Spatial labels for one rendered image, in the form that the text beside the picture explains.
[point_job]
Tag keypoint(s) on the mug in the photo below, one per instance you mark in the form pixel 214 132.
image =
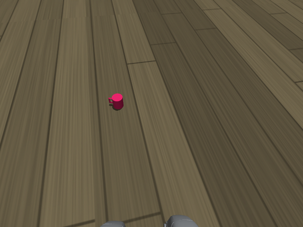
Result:
pixel 117 100

